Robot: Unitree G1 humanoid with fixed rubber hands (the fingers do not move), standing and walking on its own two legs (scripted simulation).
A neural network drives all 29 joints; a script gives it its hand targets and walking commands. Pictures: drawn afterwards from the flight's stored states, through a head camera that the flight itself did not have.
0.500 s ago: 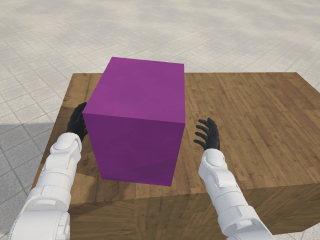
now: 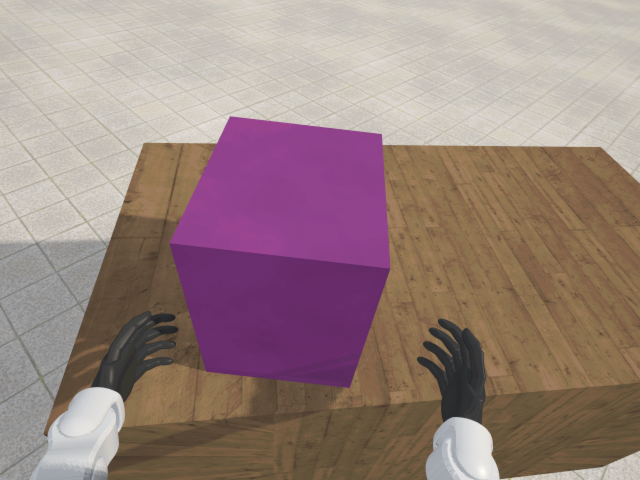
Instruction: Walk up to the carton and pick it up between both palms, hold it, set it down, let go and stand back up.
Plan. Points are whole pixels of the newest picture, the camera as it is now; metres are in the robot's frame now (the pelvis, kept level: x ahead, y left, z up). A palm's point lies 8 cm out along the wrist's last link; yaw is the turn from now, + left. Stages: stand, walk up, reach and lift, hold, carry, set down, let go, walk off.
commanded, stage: set down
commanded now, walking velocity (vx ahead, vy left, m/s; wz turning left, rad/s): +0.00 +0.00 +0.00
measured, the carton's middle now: (291, 256) +0.41 +0.02 +0.04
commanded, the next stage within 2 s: none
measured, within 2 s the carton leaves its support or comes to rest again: neither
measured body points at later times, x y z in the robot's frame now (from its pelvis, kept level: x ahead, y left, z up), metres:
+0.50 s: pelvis +0.00 -0.01 +0.00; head -0.01 +0.02 +0.45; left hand +0.24 +0.23 +0.01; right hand +0.17 -0.18 +0.04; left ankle +0.02 +0.10 -0.75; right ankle +0.01 -0.14 -0.75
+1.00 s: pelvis +0.02 -0.01 +0.00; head +0.02 +0.02 +0.45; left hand +0.23 +0.24 -0.01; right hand +0.18 -0.19 +0.02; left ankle +0.02 +0.10 -0.75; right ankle +0.01 -0.14 -0.75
